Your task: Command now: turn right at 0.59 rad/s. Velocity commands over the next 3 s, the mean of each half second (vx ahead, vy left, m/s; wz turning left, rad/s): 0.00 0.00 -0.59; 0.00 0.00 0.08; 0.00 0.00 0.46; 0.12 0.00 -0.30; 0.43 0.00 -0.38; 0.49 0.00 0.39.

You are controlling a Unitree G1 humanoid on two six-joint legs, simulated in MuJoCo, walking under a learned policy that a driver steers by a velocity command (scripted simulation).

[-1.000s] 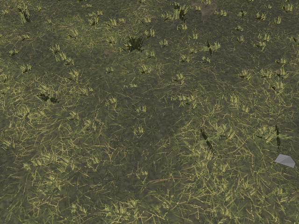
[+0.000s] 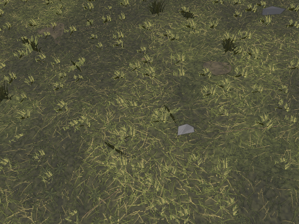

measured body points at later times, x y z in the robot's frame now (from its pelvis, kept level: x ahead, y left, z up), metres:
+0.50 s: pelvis +0.00 +0.03 +0.00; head +0.04 +0.05 +0.45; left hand +0.17 +0.29 -0.13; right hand +0.06 -0.28 -0.09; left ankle +0.03 +0.12 -0.74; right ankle -0.03 -0.07 -0.71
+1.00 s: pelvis -0.02 +0.03 +0.00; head +0.01 +0.01 +0.45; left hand +0.14 +0.28 -0.12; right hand -0.01 -0.26 -0.14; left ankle -0.02 +0.14 -0.69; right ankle -0.07 -0.07 -0.74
